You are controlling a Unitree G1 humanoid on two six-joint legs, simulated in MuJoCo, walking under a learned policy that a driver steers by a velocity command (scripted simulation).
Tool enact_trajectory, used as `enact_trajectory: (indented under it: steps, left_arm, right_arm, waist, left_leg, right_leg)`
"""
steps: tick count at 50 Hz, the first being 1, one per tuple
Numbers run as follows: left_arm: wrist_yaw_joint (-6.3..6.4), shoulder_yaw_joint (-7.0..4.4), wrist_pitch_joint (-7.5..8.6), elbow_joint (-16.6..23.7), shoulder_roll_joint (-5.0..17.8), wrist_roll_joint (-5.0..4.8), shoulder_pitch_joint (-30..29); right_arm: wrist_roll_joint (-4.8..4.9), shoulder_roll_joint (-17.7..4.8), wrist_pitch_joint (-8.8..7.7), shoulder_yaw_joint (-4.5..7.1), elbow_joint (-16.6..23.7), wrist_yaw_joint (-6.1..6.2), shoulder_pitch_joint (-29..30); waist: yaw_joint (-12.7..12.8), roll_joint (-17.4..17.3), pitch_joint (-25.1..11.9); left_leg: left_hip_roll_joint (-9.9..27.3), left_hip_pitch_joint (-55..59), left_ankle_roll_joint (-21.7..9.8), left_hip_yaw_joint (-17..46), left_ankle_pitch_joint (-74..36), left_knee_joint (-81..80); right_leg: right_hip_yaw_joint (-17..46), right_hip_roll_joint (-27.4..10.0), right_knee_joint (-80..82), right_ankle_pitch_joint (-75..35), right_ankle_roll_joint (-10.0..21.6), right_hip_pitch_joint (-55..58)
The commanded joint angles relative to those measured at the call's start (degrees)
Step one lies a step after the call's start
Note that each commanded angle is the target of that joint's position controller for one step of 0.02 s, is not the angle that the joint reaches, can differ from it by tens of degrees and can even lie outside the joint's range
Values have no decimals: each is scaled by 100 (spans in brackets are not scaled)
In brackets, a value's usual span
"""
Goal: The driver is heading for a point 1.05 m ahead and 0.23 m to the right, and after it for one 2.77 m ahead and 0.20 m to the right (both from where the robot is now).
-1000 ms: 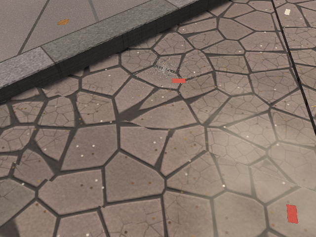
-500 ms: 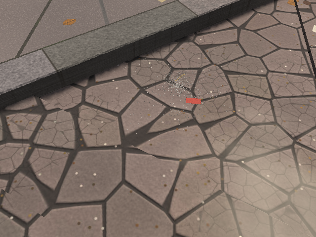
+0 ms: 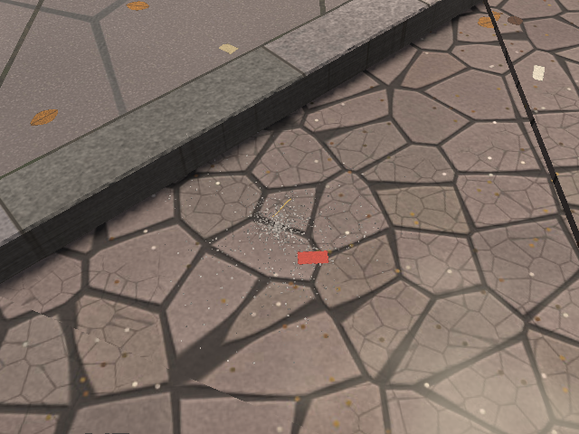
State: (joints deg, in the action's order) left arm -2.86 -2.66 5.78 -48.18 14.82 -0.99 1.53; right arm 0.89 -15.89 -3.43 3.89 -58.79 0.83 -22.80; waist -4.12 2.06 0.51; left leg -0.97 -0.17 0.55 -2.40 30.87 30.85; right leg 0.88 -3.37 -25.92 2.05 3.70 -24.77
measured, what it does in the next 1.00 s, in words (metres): walks ahead: left foot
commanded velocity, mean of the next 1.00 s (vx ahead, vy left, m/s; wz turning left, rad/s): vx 0.45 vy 0.00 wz -0.13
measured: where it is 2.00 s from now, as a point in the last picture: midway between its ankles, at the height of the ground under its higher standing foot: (314, 359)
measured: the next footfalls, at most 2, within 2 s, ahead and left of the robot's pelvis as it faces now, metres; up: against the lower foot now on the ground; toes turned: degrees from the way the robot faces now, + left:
left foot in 0.52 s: +0.47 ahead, +0.08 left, +0.00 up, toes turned +2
right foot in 1.02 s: +0.70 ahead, -0.17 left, -0.03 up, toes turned -12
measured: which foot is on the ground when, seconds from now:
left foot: down 0.00-0.00, up 0.02-0.50, down 0.52-1.00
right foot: down 0.00-0.54, up 0.56-1.00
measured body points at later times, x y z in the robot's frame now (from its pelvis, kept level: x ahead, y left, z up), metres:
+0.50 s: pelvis +0.28 -0.02 -0.01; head +0.31 -0.02 +0.44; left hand +0.23 +0.25 -0.15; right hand +0.52 -0.24 -0.10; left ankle +0.44 +0.08 -0.73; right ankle +0.11 -0.11 -0.73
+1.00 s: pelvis +0.54 -0.05 -0.02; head +0.57 -0.07 +0.43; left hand +0.76 +0.17 -0.12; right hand +0.54 -0.33 -0.16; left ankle +0.44 +0.08 -0.73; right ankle +0.67 -0.17 -0.74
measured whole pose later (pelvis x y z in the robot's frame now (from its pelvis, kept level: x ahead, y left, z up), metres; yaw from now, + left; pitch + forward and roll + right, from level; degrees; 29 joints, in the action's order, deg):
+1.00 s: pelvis +0.54 -0.05 -0.02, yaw -10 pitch +2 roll +4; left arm -3.5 -3.7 3.0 -46.5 14.8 0.0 5.4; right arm 1.0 -15.4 -3.4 4.2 -54.7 2.4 -14.1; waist -2.4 2.4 1.6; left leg -0.4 -2.2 0.7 -12.8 25.2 26.7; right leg 0.5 -2.8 -27.7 -4.8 2.8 -28.6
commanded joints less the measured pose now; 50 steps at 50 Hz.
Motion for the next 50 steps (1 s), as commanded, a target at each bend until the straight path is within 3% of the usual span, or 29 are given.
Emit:
enact_trajectory:
  steps: [1, 2, 3, 4, 5, 7, 8, 9, 12, 15, 20, 23, 24, 25, 26, 27, 28, 29, 30, 31, 32, 34, 36, 38, 40, 42, 45, 48, 50]
  left_arm:
    - [74, -472, -17, -420, 1697, 57, 2290]
    - [42, -422, -57, -550, 1387, -35, 2734]
    - [64, -332, -38, -487, 1070, -37, 2368]
    - [88, -269, -22, -327, 884, 17, 1794]
    - [82, -211, -8, -216, 744, 106, 1373]
    - [68, -157, 41, -222, 538, 183, 1144]
    - [69, -136, 67, -285, 488, 150, 1198]
    - [100, -161, 82, -348, 588, 127, 1272]
    - [240, -199, 32, -476, 747, 113, 1496]
    - [313, -185, 14, -590, 758, 63, 1722]
    - [352, -205, -79, -915, 789, 2, 2285]
    - [384, -266, -159, -915, 889, 28, 2136]
    - [384, -286, -191, -882, 947, 45, 2055]
    - [373, -262, -229, -837, 893, 75, 1943]
    - [362, -192, -233, -719, 775, 114, 1829]
    - [275, 3, -119, -688, 178, 102, 2555]
    - [221, 31, 19, -774, 223, 58, 2525]
    - [200, -125, 109, -556, 814, -113, 1904]
    - [228, -151, 113, -454, 895, -199, 1540]
    - [270, -168, 61, -446, 799, -136, 1396]
    - [309, -203, -33, -479, 686, -90, 1491]
    - [332, -157, -189, -507, 332, -74, 1676]
    - [346, -201, -245, -395, 386, -50, 1537]
    - [321, -242, -215, -281, 412, -17, 1316]
    - [263, -198, -157, -150, 273, 33, 969]
    - [176, -145, -120, 58, 170, 78, 493]
    - [45, -162, -185, 308, 311, 78, 283]
    - [-81, -225, -265, 499, 517, 98, 302]
    - [-114, -368, -244, 288, 743, 99, 1188]
  right_arm:
    - [-175, 84, -171, -140, 347, -95, -675]
    - [105, -237, -342, -112, 367, -95, -566]
    - [258, -658, -430, -14, 543, -67, 197]
    - [231, -733, -442, -2, 687, -27, 665]
    - [115, -703, -399, 29, 681, 9, 806]
    - [6, -478, -261, 42, 671, -15, 628]
    - [15, -385, -217, 50, 685, -32, 599]
    - [-7, -300, -190, 38, 754, -33, 716]
    - [-66, -224, -165, 19, 1004, -31, 1280]
    - [-35, -108, -201, -43, 1228, -104, 1975]
    - [24, -157, -261, -75, 1592, -240, 2865]
    - [21, -415, -309, 9, 1590, -328, 2631]
    - [12, -548, -306, 72, 1519, -320, 2338]
    - [6, -727, -306, 176, 1300, -300, 1634]
    - [-43, -987, -300, 281, 1031, -260, 608]
    - [-97, -1480, -276, 412, 925, -235, -71]
    - [-13, -1023, -237, 267, 859, -237, -159]
    - [39, -763, -237, 168, 922, -228, 329]
    - [-2, -603, -239, 118, 1057, -217, 869]
    - [-63, -429, -263, 61, 1081, -243, 1204]
    - [-112, -316, -311, 27, 1084, -258, 1401]
    - [-138, -379, -342, 58, 1008, -264, 1469]
    - [-186, -592, -406, 126, 920, -212, 1353]
    - [-171, -641, -428, 150, 813, -118, 1233]
    - [-160, -611, -387, 123, 797, -38, 1318]
    - [-137, -654, -342, 122, 714, 45, 1105]
    - [-33, -784, -215, 157, 641, 133, 1033]
    - [54, -913, -36, 233, 669, 205, 1037]
    - [51, -891, 73, 249, 746, 223, 1120]
  waist:
    - [679, 1605, -1807]
    - [1000, 1484, -2237]
    - [1053, 823, -1337]
    - [931, 395, -777]
    - [737, 127, -444]
    - [423, 258, -362]
    - [346, 234, -300]
    - [330, 234, -209]
    - [417, 117, 24]
    - [618, 133, 206]
    - [833, 40, 464]
    - [535, 124, 218]
    - [358, 206, -40]
    - [-9, 168, -464]
    - [-429, 14, -1116]
    - [-259, -1090, -2046]
    - [-281, -1446, -2353]
    - [-257, -1154, -1439]
    - [-76, -700, -811]
    - [112, -340, -333]
    - [336, -455, -153]
    - [511, -588, -26]
    - [543, -516, 45]
    - [515, -469, 84]
    - [453, -474, 173]
    - [242, -413, 157]
    - [227, -528, 86]
    - [308, -536, 82]
    - [732, -281, -293]
  left_leg:
    - [-148, -3419, -190, 154, 168, 4120]
    - [-207, -4319, -184, 831, 527, 4837]
    - [171, -4802, -269, 816, 133, 4977]
    - [445, -4746, -287, 624, -454, 4739]
    - [646, -4474, -257, 561, -838, 4453]
    - [900, -3805, -260, 638, -1329, 3812]
    - [942, -3698, -252, 646, -1521, 3483]
    - [956, -3756, -198, 599, -1721, 3189]
    - [878, -3882, -72, 447, -2650, 1895]
    - [642, -3484, -141, 202, -3690, 611]
    - [431, -3545, -308, 180, -3800, -270]
    - [329, -3333, -555, 207, -3121, -306]
    - [149, -2833, -643, 47, -2794, -255]
    - [-23, -1850, -785, -127, -2878, -297]
    - [436, -207, -1102, 372, -3173, -138]
    - [1902, 2206, -2122, 2778, -2383, -272]
    - [2307, 2593, -2293, 4240, -1835, -1102]
    - [2103, 1828, -1950, 3574, -1445, -1341]
    - [1961, 862, -1737, 2809, -1682, -1531]
    - [1792, -28, -1602, 2259, -2043, -1769]
    - [1611, -621, -1435, 1819, -2203, -1993]
    - [1493, -1258, -1393, 1317, -2310, -2372]
    - [1464, -1322, -1431, 898, -2615, -2564]
    - [1356, -1163, -1293, 409, -3010, -2539]
    - [1068, -1367, -1093, -276, -3732, -2337]
    - [1059, -1313, -1021, -522, -4057, -2092]
    - [1329, -677, -898, -521, -4102, -1593]
    - [1618, -177, -742, -429, -4335, -797]
    - [1363, -224, -503, -608, -4655, 674]
  right_leg:
    - [2653, -1717, -420, -655, 1264, 4766]
    - [4045, -2055, 500, 596, 1652, 5119]
    - [3421, -1823, 662, 686, 1378, 4542]
    - [2676, -1580, 770, 152, 1157, 3686]
    - [2185, -1391, 872, -465, 1056, 2910]
    - [1621, -1120, 1111, -1199, 945, 2170]
    - [1363, -1020, 1232, -1375, 907, 1997]
    - [1197, -997, 1342, -1602, 902, 1907]
    - [716, -803, 1609, -1899, 859, 1816]
    - [296, -536, 1819, -1608, 632, 1688]
    - [299, -779, 1763, -1321, 645, 2514]
    - [331, -1049, 1114, -2525, 588, 3210]
    - [320, -1034, 680, -3449, 544, 3289]
    - [176, -831, -189, -4042, 447, 3113]
    - [68, -555, -1556, -3324, 307, 2185]
    - [-185, 378, -3901, -700, -118, -229]
    - [427, 750, -4809, 3052, -92, -1221]
    - [613, 347, -5047, 2843, 32, -1706]
    - [490, 30, -4831, 2328, 62, -1650]
    - [413, -169, -4411, 2008, 21, -1430]
    - [470, -372, -4009, 1770, -1, -1030]
    - [446, -453, -3564, 1580, -102, -603]
    - [517, -489, -3166, 870, -207, -802]
    - [604, -446, -2472, -49, -257, -1018]
    - [282, -293, -1531, -920, -267, -641]
    - [50, -142, -940, -1600, -273, -377]
    - [144, -132, -523, -1491, -228, -485]
    - [15, -37, -307, -506, -107, -555]
    - [-322, 321, 159, -510, 54, 444]
Keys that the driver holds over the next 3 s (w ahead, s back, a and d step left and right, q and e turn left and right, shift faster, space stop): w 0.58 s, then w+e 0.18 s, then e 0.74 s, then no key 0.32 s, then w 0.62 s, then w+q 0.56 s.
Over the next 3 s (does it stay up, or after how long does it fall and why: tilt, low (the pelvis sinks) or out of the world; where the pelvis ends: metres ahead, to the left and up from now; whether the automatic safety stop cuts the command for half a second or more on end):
stays up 1.08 -0.29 -0.02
